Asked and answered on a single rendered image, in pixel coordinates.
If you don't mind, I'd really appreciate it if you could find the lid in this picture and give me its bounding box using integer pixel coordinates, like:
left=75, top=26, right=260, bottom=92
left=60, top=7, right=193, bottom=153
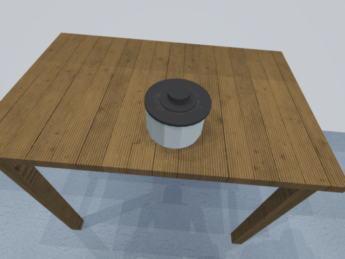
left=144, top=79, right=212, bottom=127

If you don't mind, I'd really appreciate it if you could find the knob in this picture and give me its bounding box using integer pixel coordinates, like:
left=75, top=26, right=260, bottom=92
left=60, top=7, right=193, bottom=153
left=167, top=84, right=190, bottom=103

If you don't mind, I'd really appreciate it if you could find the pot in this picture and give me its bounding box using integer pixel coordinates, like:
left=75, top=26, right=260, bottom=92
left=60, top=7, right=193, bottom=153
left=146, top=111, right=204, bottom=149

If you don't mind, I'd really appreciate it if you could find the table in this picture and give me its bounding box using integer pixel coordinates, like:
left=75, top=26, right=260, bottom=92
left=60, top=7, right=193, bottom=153
left=0, top=33, right=345, bottom=244

